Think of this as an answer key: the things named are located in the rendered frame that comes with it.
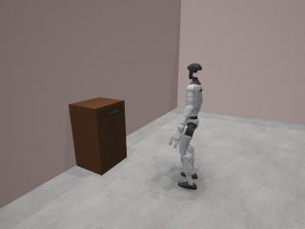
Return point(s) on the robot torso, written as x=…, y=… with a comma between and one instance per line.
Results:
x=197, y=105

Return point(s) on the robot left upper arm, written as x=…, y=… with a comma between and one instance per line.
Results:
x=190, y=95

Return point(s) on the drawer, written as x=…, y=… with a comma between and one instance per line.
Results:
x=104, y=114

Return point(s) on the robot head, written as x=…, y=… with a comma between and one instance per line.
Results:
x=193, y=68

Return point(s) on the cabinet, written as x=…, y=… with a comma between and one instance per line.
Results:
x=98, y=147

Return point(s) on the handle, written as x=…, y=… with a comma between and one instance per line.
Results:
x=114, y=113

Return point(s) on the robot left forearm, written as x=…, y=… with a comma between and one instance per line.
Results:
x=185, y=119

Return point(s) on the robot left hand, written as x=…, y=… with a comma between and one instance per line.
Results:
x=176, y=136

